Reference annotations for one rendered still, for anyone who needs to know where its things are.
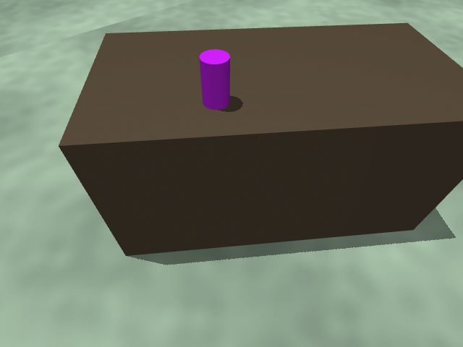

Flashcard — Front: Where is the can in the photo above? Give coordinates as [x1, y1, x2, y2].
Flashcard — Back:
[200, 49, 230, 110]

